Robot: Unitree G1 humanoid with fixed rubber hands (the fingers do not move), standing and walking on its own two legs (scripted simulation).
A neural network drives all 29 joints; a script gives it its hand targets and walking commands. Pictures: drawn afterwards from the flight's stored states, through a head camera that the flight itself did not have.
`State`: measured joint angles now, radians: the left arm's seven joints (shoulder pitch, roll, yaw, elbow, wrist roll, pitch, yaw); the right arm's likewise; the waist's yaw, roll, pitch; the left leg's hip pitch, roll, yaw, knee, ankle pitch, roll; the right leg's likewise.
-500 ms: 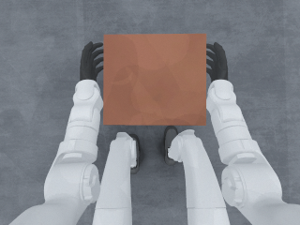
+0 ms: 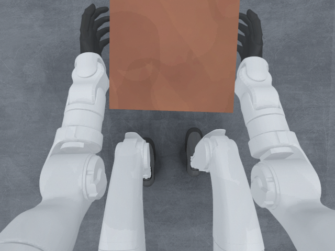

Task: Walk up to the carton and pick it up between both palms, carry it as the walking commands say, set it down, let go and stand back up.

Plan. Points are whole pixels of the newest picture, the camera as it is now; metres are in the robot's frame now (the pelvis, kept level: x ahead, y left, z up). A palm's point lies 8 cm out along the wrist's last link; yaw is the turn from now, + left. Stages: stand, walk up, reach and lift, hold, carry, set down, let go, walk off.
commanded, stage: set down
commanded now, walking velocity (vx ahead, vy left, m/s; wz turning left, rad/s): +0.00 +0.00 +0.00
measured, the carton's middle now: (172, 69) +0.46 +0.01 -0.22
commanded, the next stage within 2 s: none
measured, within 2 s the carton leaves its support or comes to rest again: neither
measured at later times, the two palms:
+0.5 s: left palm (108, 53) +0.51 +0.17 -0.25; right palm (230, 55) +0.50 -0.14 -0.24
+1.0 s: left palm (109, 49) +0.53 +0.19 -0.31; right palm (220, 47) +0.53 -0.13 -0.30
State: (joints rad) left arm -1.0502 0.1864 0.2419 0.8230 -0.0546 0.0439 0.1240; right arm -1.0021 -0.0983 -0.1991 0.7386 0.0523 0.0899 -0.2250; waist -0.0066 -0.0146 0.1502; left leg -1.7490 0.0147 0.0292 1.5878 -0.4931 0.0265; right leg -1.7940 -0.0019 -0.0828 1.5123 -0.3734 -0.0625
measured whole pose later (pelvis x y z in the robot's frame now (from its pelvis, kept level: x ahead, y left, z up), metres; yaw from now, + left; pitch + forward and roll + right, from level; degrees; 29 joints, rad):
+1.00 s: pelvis -0.02 +0.01 -0.14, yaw +2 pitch +29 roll -2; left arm -1.53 0.33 0.19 1.02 -0.09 0.22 0.07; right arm -1.47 -0.24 -0.28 0.93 0.06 0.28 -0.17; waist -0.01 -0.02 0.53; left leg -2.04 -0.03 0.02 2.12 -0.59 0.04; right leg -2.07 0.00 -0.07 2.04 -0.47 -0.05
